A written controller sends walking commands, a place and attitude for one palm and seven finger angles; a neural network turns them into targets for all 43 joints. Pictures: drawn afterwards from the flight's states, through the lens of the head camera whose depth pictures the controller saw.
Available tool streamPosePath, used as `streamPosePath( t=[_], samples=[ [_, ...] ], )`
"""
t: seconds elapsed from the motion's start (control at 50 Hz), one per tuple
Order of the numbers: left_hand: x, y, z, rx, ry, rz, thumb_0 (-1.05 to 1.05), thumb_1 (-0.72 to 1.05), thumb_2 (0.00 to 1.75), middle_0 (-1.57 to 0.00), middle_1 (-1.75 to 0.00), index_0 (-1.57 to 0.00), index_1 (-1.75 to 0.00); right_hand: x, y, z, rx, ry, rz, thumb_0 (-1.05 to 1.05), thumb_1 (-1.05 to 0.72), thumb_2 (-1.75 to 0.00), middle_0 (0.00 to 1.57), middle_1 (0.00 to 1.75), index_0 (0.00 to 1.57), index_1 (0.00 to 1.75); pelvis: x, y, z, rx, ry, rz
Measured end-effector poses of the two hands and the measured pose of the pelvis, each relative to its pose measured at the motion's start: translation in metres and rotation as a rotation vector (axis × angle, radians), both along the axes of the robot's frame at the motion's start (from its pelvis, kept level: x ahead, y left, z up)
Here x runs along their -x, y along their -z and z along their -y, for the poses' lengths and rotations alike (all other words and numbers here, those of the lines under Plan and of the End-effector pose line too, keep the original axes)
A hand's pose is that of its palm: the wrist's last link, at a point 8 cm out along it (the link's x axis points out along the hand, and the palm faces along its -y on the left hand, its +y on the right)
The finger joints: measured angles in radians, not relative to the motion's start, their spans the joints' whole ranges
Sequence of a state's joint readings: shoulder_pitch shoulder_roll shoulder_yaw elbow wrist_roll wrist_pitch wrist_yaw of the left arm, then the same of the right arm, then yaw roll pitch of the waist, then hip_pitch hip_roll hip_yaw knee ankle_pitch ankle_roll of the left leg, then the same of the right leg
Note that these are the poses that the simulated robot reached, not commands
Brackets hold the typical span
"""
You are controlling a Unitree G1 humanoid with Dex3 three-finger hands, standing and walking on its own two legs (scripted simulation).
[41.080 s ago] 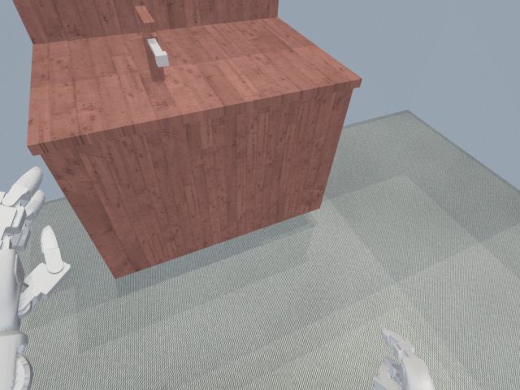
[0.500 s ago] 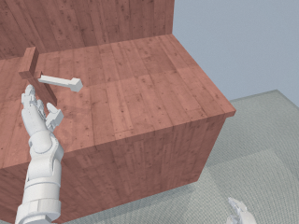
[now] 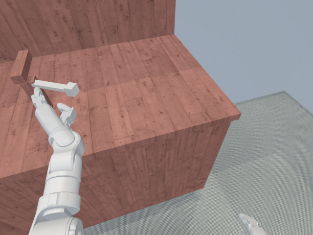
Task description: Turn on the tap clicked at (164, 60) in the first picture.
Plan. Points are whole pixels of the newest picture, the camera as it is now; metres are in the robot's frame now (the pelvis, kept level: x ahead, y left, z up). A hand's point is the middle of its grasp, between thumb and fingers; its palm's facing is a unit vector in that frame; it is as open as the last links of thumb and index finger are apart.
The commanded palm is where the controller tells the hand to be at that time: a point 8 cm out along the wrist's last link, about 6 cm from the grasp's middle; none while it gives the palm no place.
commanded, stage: push the lever round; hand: left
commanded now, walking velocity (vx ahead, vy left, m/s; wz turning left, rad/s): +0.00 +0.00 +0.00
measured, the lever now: (71, 89) +0.46 +0.27 +0.13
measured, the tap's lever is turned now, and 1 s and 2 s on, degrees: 58 66 79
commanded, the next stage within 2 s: lift the hand up off the lever in 1.54 s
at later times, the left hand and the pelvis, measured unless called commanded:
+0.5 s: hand (84, 107) +0.41 +0.22 +0.12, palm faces +0.77 -0.64 -0.05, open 7.8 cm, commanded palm +0.36 +0.24 +0.13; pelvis -0.01 -0.01 +0.00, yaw +1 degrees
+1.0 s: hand (91, 94) +0.45 +0.21 +0.13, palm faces +0.83 -0.54 -0.10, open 8.0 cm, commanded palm +0.39 +0.22 +0.13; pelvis +0.00 -0.02 -0.01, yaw +1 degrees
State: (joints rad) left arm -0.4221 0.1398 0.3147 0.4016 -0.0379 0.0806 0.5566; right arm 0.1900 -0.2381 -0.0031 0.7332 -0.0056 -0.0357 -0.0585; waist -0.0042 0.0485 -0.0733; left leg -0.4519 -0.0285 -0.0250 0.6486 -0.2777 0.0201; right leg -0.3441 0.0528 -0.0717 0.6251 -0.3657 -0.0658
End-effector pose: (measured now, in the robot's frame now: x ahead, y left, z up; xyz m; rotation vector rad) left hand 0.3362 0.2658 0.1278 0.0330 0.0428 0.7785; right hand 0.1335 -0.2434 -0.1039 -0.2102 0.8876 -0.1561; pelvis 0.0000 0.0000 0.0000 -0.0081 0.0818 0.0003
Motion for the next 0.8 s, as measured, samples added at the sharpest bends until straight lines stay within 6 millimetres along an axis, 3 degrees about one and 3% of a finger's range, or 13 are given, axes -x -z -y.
streamPosePath(
  t=[0.2, 0.38, 0.54, 0.8],
  samples=[
    [-0.005, 0.003, 0.012, 0.026, -0.059, -0.038, 0.01, 0.89, 0.90, -0.16, -0.15, -0.16, -0.15, 0.005, 0.002, 0.004, -0.016, 0.012, -0.014, 0.01, -0.91, -0.90, 0.20, 0.30, 0.20, 0.30, -0.001, 0.000, 0.006, -0.005, 0.004, 0.001],
    [-0.005, -0.007, 0.022, -0.008, -0.086, -0.011, 0.01, 0.90, 0.90, -0.15, -0.15, -0.15, -0.15, 0.003, 0.006, 0.008, -0.020, -0.011, -0.013, 0.01, -0.91, -0.90, 0.20, 0.30, 0.20, 0.30, 0.003, 0.002, 0.010, -0.004, -0.008, -0.003],
    [-0.017, 0.004, 0.031, 0.057, -0.130, -0.069, 0.01, 0.89, 0.90, -0.16, -0.15, -0.16, -0.15, 0.006, 0.005, 0.010, -0.018, -0.014, -0.023, 0.01, -0.91, -0.90, 0.20, 0.30, 0.20, 0.30, 0.006, 0.003, 0.015, -0.008, -0.011, -0.024],
    [-0.044, -0.004, 0.036, 0.030, -0.175, -0.068, 0.00, 0.90, 0.91, -0.16, -0.15, -0.15, -0.15, 0.037, 0.021, 0.018, -0.021, 0.005, -0.123, 0.01, -0.91, -0.90, 0.20, 0.30, 0.20, 0.30, 0.005, 0.008, 0.017, -0.004, -0.017, -0.067]
  ],
)
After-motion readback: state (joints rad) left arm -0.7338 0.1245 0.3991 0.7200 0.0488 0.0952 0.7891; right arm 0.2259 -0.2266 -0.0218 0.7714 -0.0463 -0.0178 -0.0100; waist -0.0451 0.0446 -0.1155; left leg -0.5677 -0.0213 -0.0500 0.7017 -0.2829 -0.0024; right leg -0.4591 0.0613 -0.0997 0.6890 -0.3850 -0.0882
